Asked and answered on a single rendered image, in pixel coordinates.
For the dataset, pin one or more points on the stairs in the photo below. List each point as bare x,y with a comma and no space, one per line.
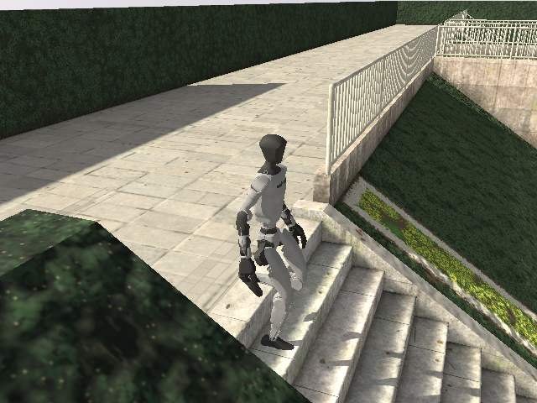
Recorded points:
357,343

